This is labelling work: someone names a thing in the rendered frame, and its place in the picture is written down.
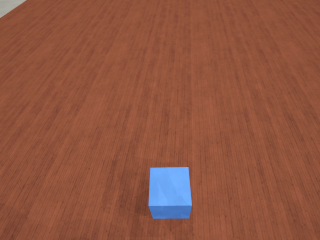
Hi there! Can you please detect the carton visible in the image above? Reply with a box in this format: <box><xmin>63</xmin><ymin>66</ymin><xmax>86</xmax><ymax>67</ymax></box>
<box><xmin>148</xmin><ymin>167</ymin><xmax>192</xmax><ymax>219</ymax></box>

